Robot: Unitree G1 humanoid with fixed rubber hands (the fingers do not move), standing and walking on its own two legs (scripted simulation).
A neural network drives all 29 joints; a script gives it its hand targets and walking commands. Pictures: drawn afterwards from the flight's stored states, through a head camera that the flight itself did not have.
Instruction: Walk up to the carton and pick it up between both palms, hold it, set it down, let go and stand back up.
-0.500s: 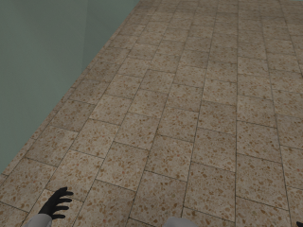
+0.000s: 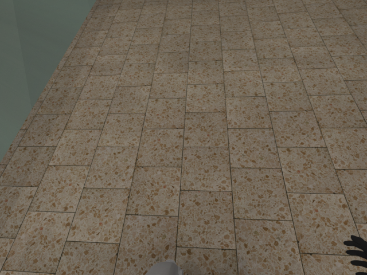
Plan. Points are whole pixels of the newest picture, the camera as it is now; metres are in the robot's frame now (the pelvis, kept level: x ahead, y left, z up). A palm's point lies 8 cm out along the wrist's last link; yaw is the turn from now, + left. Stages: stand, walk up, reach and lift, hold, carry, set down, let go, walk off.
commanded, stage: walk up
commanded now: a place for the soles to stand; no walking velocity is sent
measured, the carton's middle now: out of the picture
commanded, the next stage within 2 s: none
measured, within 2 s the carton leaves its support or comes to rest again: neither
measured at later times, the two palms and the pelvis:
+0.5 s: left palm (121, 223) +0.23 +0.20 -0.08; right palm out of the picture +0.10 -0.47 -0.05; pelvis +0.05 -0.10 -0.01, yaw -14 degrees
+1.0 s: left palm (196, 167) +0.39 +0.02 -0.09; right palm out of the picture +0.03 -0.55 -0.06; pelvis +0.11 -0.19 -0.01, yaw -32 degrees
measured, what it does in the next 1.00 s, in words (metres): steps to the right, turning right: left foot, then right foot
